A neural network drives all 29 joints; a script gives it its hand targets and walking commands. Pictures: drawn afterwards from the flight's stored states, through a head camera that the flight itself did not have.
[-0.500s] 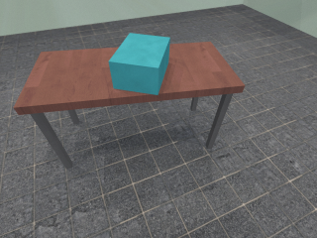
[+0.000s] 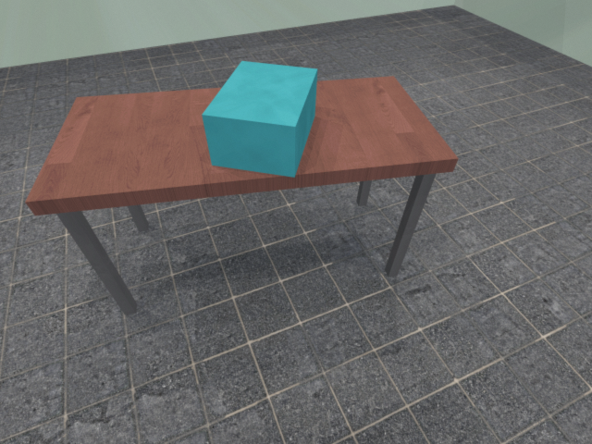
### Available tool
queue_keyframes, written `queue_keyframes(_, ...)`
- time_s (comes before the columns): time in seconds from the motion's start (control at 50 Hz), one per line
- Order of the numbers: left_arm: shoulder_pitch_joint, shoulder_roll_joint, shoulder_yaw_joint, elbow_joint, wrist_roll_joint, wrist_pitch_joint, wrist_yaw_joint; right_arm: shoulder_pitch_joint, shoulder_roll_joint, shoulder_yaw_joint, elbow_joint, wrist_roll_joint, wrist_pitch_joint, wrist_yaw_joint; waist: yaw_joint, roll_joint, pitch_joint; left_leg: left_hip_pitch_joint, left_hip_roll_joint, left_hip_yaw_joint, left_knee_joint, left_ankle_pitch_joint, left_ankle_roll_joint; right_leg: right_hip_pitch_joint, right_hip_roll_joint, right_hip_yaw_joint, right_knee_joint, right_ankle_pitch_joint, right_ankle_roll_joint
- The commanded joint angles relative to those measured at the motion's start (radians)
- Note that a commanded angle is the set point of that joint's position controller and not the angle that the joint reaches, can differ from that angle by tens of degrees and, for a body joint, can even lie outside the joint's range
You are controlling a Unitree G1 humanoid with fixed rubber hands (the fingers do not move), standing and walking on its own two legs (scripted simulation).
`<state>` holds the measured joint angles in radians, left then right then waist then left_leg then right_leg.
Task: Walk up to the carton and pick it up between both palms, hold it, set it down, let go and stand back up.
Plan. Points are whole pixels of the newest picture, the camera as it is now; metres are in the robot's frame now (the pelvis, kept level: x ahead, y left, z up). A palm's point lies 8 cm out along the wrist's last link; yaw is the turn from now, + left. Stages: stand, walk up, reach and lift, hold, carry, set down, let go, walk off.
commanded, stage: stand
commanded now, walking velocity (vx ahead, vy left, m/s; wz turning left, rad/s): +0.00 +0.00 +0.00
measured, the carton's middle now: (266, 115) +0.96 +0.12 -0.07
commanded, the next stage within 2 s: walk up in 0.44 s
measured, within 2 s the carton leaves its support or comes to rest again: neither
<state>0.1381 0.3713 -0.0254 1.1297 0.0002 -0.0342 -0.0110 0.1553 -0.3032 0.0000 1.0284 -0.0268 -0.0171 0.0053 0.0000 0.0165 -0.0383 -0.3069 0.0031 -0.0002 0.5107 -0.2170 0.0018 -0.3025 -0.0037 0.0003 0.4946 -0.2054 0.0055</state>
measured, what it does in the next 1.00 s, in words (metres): lifts its left foot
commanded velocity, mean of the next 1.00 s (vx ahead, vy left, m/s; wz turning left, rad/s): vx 0.00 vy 0.00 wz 0.00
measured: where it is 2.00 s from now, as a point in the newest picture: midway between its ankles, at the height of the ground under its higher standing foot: (282, 418)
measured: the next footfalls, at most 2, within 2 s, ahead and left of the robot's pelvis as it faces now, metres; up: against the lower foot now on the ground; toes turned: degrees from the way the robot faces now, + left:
left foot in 1.02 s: +0.13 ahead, +0.17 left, +0.00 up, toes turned +2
right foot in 1.54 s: +0.36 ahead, -0.08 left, +0.00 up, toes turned +2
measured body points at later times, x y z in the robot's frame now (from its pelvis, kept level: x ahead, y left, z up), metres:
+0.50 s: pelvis +0.00 +0.00 +0.00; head -0.01 +0.00 +0.45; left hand +0.07 +0.31 -0.12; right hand +0.09 -0.28 -0.13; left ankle +0.03 +0.12 -0.74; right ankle +0.03 -0.12 -0.74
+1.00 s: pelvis +0.05 +0.05 -0.01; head +0.03 +0.06 +0.44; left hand +0.06 +0.39 -0.13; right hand +0.10 -0.26 -0.12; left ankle +0.09 +0.16 -0.73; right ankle +0.04 -0.12 -0.73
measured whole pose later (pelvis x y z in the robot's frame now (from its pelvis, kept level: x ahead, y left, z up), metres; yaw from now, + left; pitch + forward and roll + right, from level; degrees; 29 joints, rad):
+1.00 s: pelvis +0.05 +0.05 -0.01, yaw +2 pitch -2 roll -2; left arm 0.33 0.44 0.09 1.03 0.00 -0.01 -0.05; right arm 0.28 -0.39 -0.03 1.03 -0.03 -0.04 0.06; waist 0.00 0.00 -0.04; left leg -0.35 0.03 0.00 0.69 -0.31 0.00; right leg -0.17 -0.05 0.00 0.53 -0.36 -0.01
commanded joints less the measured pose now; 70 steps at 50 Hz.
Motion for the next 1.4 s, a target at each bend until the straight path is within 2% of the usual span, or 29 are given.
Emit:
queue_keyframes(0.0,-0.042,0.197,0.038,-0.062,0.008,-0.022,0.010,-0.029,-0.239,-0.039,0.009,0.014,-0.036,-0.010,0.004,0.007,-0.074,0.133,0.132,-0.128,-0.189,0.012,0.032,0.118,-0.128,0.130,-0.144,0.038,-0.047)
queue_keyframes(0.24,-0.039,0.201,0.043,-0.051,0.013,-0.016,0.014,-0.048,-0.247,-0.046,-0.001,0.019,-0.030,-0.012,-0.002,-0.002,-0.034,0.086,0.127,-0.139,-0.215,-0.034,0.035,0.116,-0.109,0.118,-0.146,-0.016,-0.051)
queue_keyframes(0.28,-0.021,0.190,0.039,-0.045,0.016,-0.018,0.010,-0.044,-0.246,-0.046,0.008,0.016,-0.033,-0.008,0.002,0.036,-0.053,0.107,0.120,-0.113,-0.197,-0.017,0.025,0.117,-0.118,0.120,-0.149,-0.012,-0.040)
queue_keyframes(0.34,-0.041,0.191,0.036,-0.045,0.018,-0.017,0.009,-0.067,-0.241,-0.050,-0.001,0.008,-0.031,-0.008,-0.002,-0.002,-0.035,0.090,0.131,-0.127,-0.213,-0.083,0.034,0.089,-0.118,0.126,-0.164,-0.060,-0.044)
queue_keyframes(0.44,-0.033,0.204,0.041,-0.049,0.016,-0.017,0.010,-0.038,-0.237,-0.041,0.008,0.012,-0.031,-0.007,-0.002,0.030,-0.035,0.091,0.117,-0.112,-0.189,-0.043,0.026,0.106,-0.124,0.141,-0.158,-0.017,-0.049)
queue_keyframes(0.6,-0.039,0.213,0.042,-0.050,0.020,-0.017,0.015,-0.036,-0.223,-0.045,0.002,0.018,-0.031,-0.013,-0.013,-0.006,-0.049,0.096,0.123,-0.114,-0.182,0.011,0.029,0.129,-0.122,0.120,-0.157,0.019,-0.041)
queue_keyframes(0.62,0.019,0.259,0.099,-0.101,0.039,-0.026,-0.019,0.078,-0.327,-0.088,-0.007,0.003,-0.040,0.014,0.008,-0.007,-0.160,0.058,0.099,-0.187,-0.158,-0.460,0.085,0.179,-0.067,0.078,-0.072,-0.449,-0.071)
queue_keyframes(0.66,0.065,0.255,0.124,-0.086,0.051,-0.020,-0.031,0.035,-0.332,-0.101,-0.027,-0.008,-0.037,0.028,0.036,0.049,0.018,-0.140,0.102,-0.215,-0.188,-0.633,0.074,0.103,-0.065,0.115,-0.067,-0.649,-0.089)
queue_keyframes(0.68,0.074,0.246,0.126,-0.095,0.047,-0.020,-0.035,0.023,-0.312,-0.095,-0.045,-0.014,-0.034,0.030,0.054,0.022,0.068,-0.226,0.099,-0.208,-0.161,-0.588,0.069,0.142,-0.075,0.140,-0.076,-0.594,-0.106)
queue_keyframes(0.7,0.147,0.255,0.139,-0.088,0.052,-0.024,-0.030,-0.047,-0.275,-0.085,-0.081,-0.004,-0.037,0.028,0.100,-0.030,0.091,-0.353,0.040,-0.088,-0.059,-0.408,0.025,0.316,-0.120,0.200,-0.149,-0.536,-0.142)
queue_keyframes(0.72,0.259,0.278,0.159,-0.077,0.064,-0.037,-0.023,-0.048,-0.202,-0.067,-0.105,-0.004,-0.042,0.023,0.141,-0.183,0.065,-0.540,-0.025,0.027,0.165,-0.235,-0.004,0.586,-0.253,0.378,-0.213,-0.441,-0.194)
queue_keyframes(0.74,0.285,0.284,0.166,-0.077,0.062,-0.045,-0.008,-0.067,-0.202,-0.067,-0.116,-0.004,-0.049,0.013,0.142,-0.188,0.069,-0.624,0.000,-0.032,0.257,-0.282,0.011,0.655,-0.373,0.466,-0.232,-0.178,-0.243)
queue_keyframes(0.78,0.239,0.287,0.162,-0.116,0.053,-0.038,0.003,-0.042,-0.259,-0.085,-0.110,-0.002,-0.052,0.009,0.103,-0.077,-0.012,-0.508,0.049,-0.075,0.336,-0.325,0.013,0.615,-0.398,0.415,-0.222,-0.017,-0.264)
queue_keyframes(0.8,0.186,0.294,0.171,-0.133,0.042,-0.034,-0.001,-0.021,-0.309,-0.105,-0.105,0.000,-0.046,0.020,0.078,-0.045,-0.028,-0.397,0.067,-0.056,0.331,-0.279,0.013,0.481,-0.351,0.371,-0.305,-0.337,-0.233)
queue_keyframes(0.84,0.049,0.335,0.174,-0.199,0.051,-0.023,-0.018,0.087,-0.325,-0.133,-0.061,-0.001,-0.022,0.050,-0.008,-0.143,0.043,-0.170,0.039,0.035,0.372,-0.213,0.014,0.072,-0.290,0.273,-0.386,-0.638,-0.190)
queue_keyframes(0.9,-0.086,0.306,0.174,-0.255,0.062,-0.016,-0.033,0.192,-0.243,-0.117,-0.035,0.010,-0.013,0.064,-0.080,-0.295,0.177,0.016,0.085,0.062,0.271,-0.098,0.000,-0.171,-0.236,0.120,-0.342,-0.547,-0.161)
queue_keyframes(0.94,-0.104,0.280,0.156,-0.259,0.060,-0.010,-0.037,0.305,-0.258,-0.127,0.002,0.011,-0.032,0.046,-0.141,-0.151,0.135,0.196,0.065,0.087,0.084,0.008,0.015,-0.187,-0.205,0.075,-0.146,-0.532,-0.150)
queue_keyframes(0.96,-0.084,0.234,0.146,-0.256,0.064,-0.005,-0.039,0.438,-0.266,-0.134,0.051,0.012,-0.043,0.031,-0.167,-0.033,0.028,0.351,0.041,0.035,-0.001,-0.004,0.010,-0.209,-0.147,0.030,0.091,-0.513,-0.127)
queue_keyframes(0.98,-0.025,0.161,0.126,-0.253,0.053,0.003,-0.037,0.477,-0.332,-0.149,0.064,-0.005,-0.054,0.015,-0.173,0.190,0.015,0.387,0.116,-0.183,-0.208,-0.248,0.018,-0.256,-0.020,-0.071,0.416,-0.408,-0.078)
queue_keyframes(1.0,0.025,0.127,0.115,-0.240,0.038,0.011,-0.044,0.460,-0.397,-0.158,0.039,-0.022,-0.069,-0.001,-0.125,0.271,0.067,0.389,0.258,-0.601,-0.320,-0.500,0.016,-0.449,0.073,0.009,0.597,-0.358,-0.038)
queue_keyframes(1.02,0.057,0.193,0.117,-0.228,0.031,0.023,-0.037,0.322,-0.429,-0.141,-0.024,-0.006,-0.078,-0.010,-0.048,0.116,0.171,0.214,0.317,-0.759,-0.424,-0.648,0.016,-0.438,0.034,0.119,0.631,-0.259,-0.042)
queue_keyframes(1.04,0.113,0.228,0.120,-0.220,0.024,0.025,-0.043,0.228,-0.438,-0.142,-0.058,0.005,-0.082,-0.011,0.000,0.100,0.245,0.110,0.298,-0.720,-0.453,-0.650,0.020,-0.394,-0.023,0.132,0.618,-0.209,-0.050)
queue_keyframes(1.06,0.136,0.271,0.131,-0.197,0.020,0.026,-0.046,0.175,-0.435,-0.131,-0.073,0.008,-0.086,-0.010,0.026,0.133,0.256,0.117,0.283,-0.685,-0.442,-0.594,0.040,-0.392,-0.040,0.103,0.639,-0.160,-0.050)
queue_keyframes(1.1,0.048,0.252,0.132,-0.202,0.019,0.026,-0.053,0.241,-0.343,-0.105,-0.088,0.007,-0.106,-0.011,0.000,0.114,0.248,0.106,0.211,-0.472,-0.371,-0.229,-0.003,-0.314,-0.065,0.087,0.561,-0.081,-0.017)
queue_keyframes(1.18,0.011,0.225,0.124,-0.230,0.018,0.029,-0.051,0.368,-0.319,-0.100,-0.108,0.025,-0.112,-0.019,-0.032,0.138,0.106,0.285,0.170,-0.297,-0.268,0.262,-0.003,-0.285,-0.046,0.038,0.501,-0.008,0.005)
queue_keyframes(1.24,-0.079,0.214,0.118,-0.253,0.016,0.036,-0.053,0.399,-0.335,-0.107,-0.101,0.022,-0.108,-0.029,-0.059,0.105,0.103,0.366,0.192,-0.308,-0.237,0.378,0.030,-0.352,-0.040,0.039,0.473,-0.009,0.012)
queue_keyframes(1.26,-0.092,0.194,0.111,-0.265,0.012,0.039,-0.052,0.399,-0.325,-0.108,-0.102,0.023,-0.104,-0.031,-0.068,0.154,0.098,0.405,0.183,-0.314,-0.219,0.415,0.001,-0.366,-0.030,0.030,0.469,-0.013,0.009)
queue_keyframes(1.3,-0.160,0.203,0.112,-0.296,0.014,0.040,-0.050,0.448,-0.304,-0.097,-0.097,0.026,-0.103,-0.040,-0.085,0.118,0.126,0.422,0.195,-0.301,-0.206,0.518,0.001,-0.378,-0.027,0.014,0.433,-0.032,0.005)
queue_keyframes(1.38,-0.260,0.181,0.093,-0.317,0.013,0.033,-0.054,0.452,-0.303,-0.096,-0.079,0.018,-0.090,-0.043,-0.113,0.116,0.164,0.480,0.196,-0.301,-0.176,0.576,0.046,-0.415,-0.014,-0.021,0.310,-0.119,0.012)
